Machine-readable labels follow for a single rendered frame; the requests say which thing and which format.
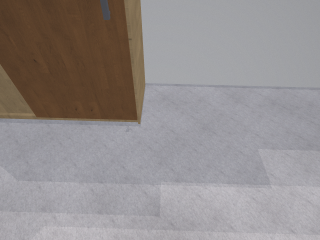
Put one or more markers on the handle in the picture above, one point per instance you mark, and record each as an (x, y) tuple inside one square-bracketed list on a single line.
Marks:
[(105, 9)]

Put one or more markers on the wardrobe door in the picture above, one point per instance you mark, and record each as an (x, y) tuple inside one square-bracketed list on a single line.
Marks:
[(11, 101), (66, 60)]

